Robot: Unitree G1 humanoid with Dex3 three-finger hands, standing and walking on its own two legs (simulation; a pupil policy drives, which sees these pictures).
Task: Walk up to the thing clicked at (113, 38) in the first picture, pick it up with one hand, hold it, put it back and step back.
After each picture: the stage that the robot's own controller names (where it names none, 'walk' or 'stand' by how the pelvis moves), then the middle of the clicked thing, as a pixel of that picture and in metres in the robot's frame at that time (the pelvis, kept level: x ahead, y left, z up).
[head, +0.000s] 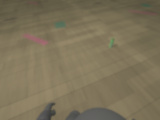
stand; (111, 42) +1.60 -0.41 -0.65
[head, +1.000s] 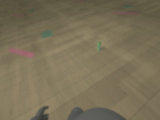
walk; (99, 46) +1.52 +0.00 -0.63
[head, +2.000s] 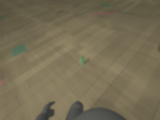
walk; (82, 60) +1.01 +0.26 -0.65
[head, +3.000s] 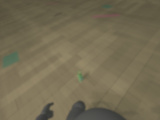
walk; (80, 76) +0.65 +0.25 -0.65
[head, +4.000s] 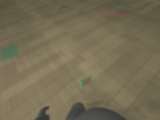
stand; (81, 81) +0.52 +0.17 -0.64
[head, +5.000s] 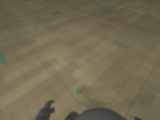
stand; (76, 90) +0.43 +0.17 -0.65
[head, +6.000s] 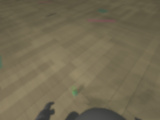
stand; (74, 91) +0.42 +0.22 -0.65
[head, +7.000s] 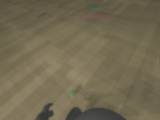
stand; (71, 92) +0.37 +0.28 -0.64
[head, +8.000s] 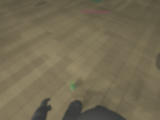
stand; (72, 85) +0.43 +0.20 -0.63
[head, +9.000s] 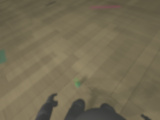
rise first; (77, 82) +0.44 +0.21 -0.63
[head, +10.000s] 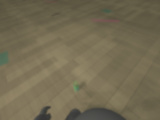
stand; (76, 86) +0.49 +0.21 -0.64
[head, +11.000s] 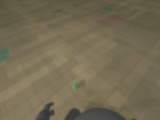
stand; (75, 85) +0.50 +0.22 -0.65
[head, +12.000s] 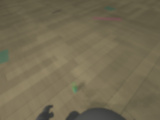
stand; (74, 87) +0.45 +0.23 -0.66
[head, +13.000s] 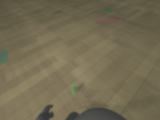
stand; (74, 88) +0.45 +0.23 -0.66
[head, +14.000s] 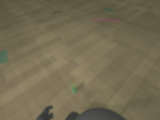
stand; (73, 88) +0.45 +0.23 -0.66
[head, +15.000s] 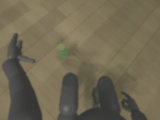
go down; (63, 51) +0.51 +0.25 -0.34
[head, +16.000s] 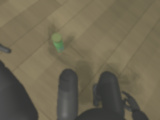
approach; (58, 44) +0.52 +0.28 -0.26
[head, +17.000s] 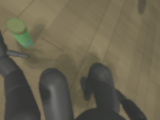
close in; (23, 36) +0.49 +0.33 -0.17
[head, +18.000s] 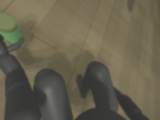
close; (12, 34) +0.48 +0.34 -0.16
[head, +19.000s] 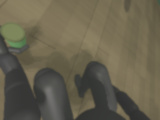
lift; (17, 40) +0.45 +0.31 -0.17
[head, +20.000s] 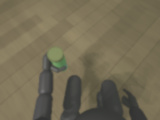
lift; (59, 61) +0.35 +0.23 +0.00
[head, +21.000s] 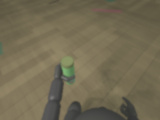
hold; (69, 72) +0.31 +0.17 +0.03
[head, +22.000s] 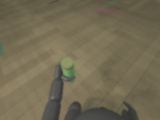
hold; (69, 72) +0.31 +0.16 +0.03
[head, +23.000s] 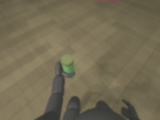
crouch; (69, 68) +0.35 +0.16 -0.01
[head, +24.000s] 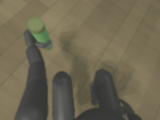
lower; (43, 38) +0.51 +0.26 -0.05
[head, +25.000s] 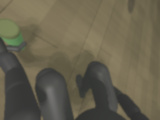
lower; (14, 39) +0.46 +0.33 -0.17
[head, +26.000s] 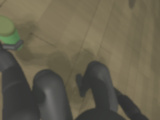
lower; (10, 37) +0.47 +0.33 -0.17
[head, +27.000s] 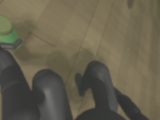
lower; (8, 36) +0.47 +0.34 -0.17
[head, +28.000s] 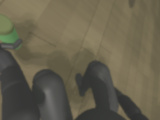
lower; (9, 36) +0.47 +0.34 -0.17
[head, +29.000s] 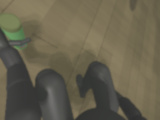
open; (16, 35) +0.48 +0.33 -0.17
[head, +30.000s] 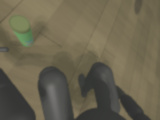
stand; (24, 34) +0.48 +0.32 -0.18
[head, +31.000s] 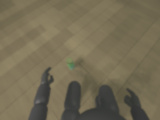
walk; (70, 64) +0.50 +0.23 -0.44
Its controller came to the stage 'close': yes
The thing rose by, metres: 0.68
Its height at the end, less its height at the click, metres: +0.00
